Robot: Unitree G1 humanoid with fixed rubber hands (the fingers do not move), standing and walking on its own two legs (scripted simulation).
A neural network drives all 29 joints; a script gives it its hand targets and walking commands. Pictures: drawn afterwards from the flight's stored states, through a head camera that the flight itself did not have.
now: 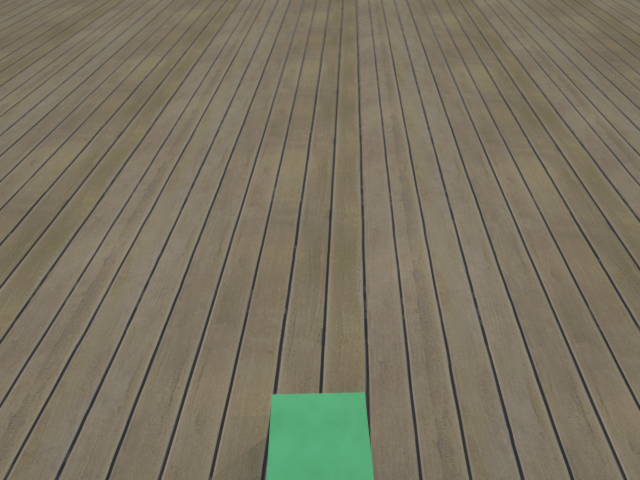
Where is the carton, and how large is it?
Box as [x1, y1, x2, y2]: [266, 392, 373, 479]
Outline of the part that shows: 364,392 272,394 266,479 373,479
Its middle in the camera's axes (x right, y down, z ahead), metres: +0.00 +0.56 +1.01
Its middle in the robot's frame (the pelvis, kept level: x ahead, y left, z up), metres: +0.35 +0.02 -0.64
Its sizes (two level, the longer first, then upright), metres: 0.241 0.203 0.246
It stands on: the floor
